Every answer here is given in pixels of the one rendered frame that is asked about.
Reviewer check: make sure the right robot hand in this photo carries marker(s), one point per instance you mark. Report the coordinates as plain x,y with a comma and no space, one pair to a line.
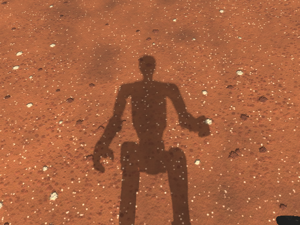
288,220

